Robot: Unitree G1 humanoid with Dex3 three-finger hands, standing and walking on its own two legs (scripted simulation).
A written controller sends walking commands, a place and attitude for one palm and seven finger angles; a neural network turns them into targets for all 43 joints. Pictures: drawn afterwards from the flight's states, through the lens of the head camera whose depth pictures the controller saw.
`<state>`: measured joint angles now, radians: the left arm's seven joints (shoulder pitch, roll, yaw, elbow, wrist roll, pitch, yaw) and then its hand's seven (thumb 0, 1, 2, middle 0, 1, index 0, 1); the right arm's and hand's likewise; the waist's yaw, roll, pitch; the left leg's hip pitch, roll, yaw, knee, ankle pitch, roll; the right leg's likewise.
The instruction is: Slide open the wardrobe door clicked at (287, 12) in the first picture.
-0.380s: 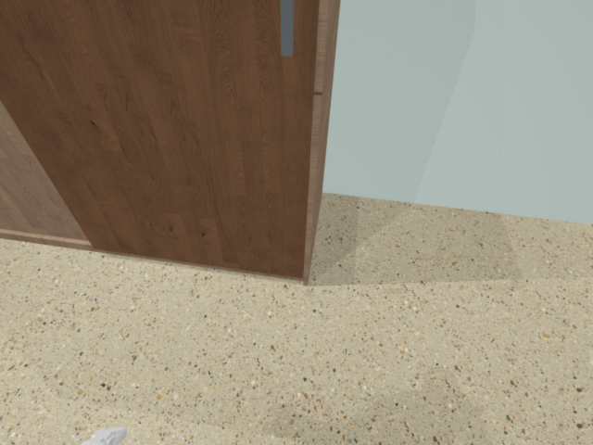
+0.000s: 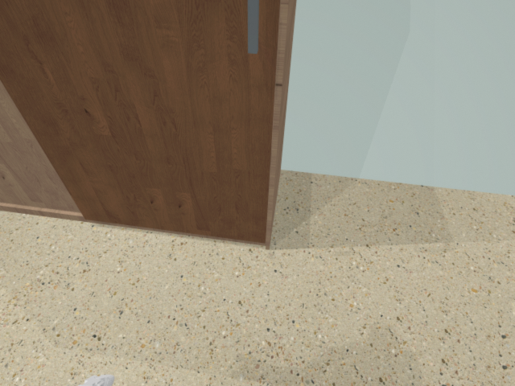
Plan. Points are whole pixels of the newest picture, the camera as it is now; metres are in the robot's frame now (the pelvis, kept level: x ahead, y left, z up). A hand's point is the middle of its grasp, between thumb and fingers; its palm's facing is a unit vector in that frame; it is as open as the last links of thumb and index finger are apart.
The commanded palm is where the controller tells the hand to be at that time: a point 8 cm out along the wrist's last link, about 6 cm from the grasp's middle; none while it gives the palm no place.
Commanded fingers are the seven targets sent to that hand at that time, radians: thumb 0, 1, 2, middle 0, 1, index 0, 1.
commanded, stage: stand and wait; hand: right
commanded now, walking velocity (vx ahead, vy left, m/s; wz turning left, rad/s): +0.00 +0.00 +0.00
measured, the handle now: (254, 2) +0.84 +0.06 +0.27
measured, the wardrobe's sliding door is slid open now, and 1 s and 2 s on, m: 0.00 0.00 0.00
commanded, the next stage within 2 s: look at it before walking up in 0.44 s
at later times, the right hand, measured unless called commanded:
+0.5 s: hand out of the picture +0.06 -0.23 -0.15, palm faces -0.03 +0.94 -0.33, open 7.4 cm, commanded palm none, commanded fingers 0.00 -0.90 -0.90 0.20 0.30 0.20 0.30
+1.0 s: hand out of the picture +0.07 -0.23 -0.15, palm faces -0.03 +0.94 -0.33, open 7.4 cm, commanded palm none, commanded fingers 0.00 -0.90 -0.90 0.20 0.30 0.20 0.30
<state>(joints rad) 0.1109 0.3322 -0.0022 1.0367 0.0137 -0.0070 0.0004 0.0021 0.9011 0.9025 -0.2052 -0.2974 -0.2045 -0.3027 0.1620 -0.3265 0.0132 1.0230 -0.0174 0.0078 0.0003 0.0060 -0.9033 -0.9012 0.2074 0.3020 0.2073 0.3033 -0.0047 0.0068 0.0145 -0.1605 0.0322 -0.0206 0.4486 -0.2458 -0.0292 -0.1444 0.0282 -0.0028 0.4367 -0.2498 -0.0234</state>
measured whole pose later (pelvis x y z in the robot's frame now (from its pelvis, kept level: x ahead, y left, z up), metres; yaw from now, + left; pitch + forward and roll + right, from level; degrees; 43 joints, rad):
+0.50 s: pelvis -0.01 +0.01 +0.00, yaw +0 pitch -2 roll +0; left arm 0.15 0.33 0.00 1.12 0.01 0.00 0.00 0.00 0.90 0.90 -0.20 -0.30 -0.20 -0.30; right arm 0.16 -0.33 0.01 1.08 -0.02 0.00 0.00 0.01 -0.90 -0.90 0.21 0.30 0.21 0.30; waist 0.00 0.00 0.02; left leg -0.16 0.01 -0.02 0.40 -0.20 -0.01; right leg -0.14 0.01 0.00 0.39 -0.21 0.00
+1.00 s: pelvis +0.00 +0.02 +0.00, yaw +0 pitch -2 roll +0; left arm 0.12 0.34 0.00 1.12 0.01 -0.01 0.00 0.00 0.90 0.90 -0.20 -0.30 -0.20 -0.30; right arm 0.15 -0.33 0.01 1.09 -0.02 -0.01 0.00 0.01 -0.90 -0.90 0.21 0.30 0.21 0.30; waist 0.00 0.00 0.02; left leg -0.14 0.01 -0.02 0.38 -0.20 -0.01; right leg -0.12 0.00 0.00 0.37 -0.21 0.00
